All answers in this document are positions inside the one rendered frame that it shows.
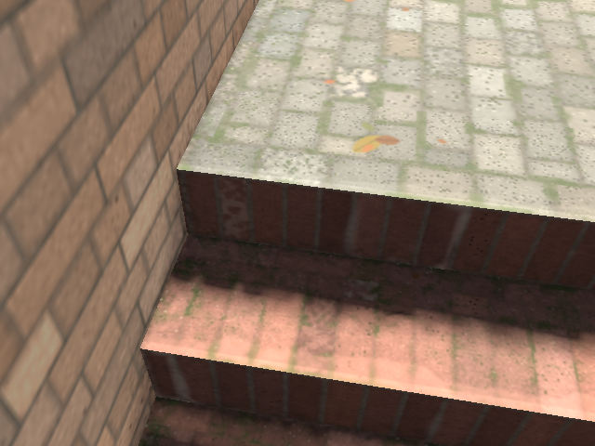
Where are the stairs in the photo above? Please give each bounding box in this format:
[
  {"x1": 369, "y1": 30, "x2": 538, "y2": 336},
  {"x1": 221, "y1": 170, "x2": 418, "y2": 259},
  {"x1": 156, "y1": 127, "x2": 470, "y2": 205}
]
[{"x1": 139, "y1": 169, "x2": 595, "y2": 446}]

